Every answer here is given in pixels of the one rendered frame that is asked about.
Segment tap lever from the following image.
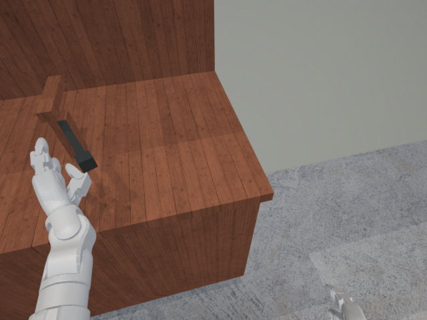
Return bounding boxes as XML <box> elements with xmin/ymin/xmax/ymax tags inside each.
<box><xmin>57</xmin><ymin>121</ymin><xmax>98</xmax><ymax>173</ymax></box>

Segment robot left forearm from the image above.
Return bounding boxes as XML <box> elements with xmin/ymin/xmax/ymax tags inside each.
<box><xmin>29</xmin><ymin>205</ymin><xmax>96</xmax><ymax>320</ymax></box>

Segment counter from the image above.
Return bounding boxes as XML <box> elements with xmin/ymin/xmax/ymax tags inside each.
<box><xmin>0</xmin><ymin>0</ymin><xmax>274</xmax><ymax>320</ymax></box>

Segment robot left hand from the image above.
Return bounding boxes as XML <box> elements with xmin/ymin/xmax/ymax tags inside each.
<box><xmin>30</xmin><ymin>137</ymin><xmax>92</xmax><ymax>216</ymax></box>

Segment robot right hand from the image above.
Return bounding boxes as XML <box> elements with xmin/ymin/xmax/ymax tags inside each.
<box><xmin>324</xmin><ymin>284</ymin><xmax>366</xmax><ymax>320</ymax></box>

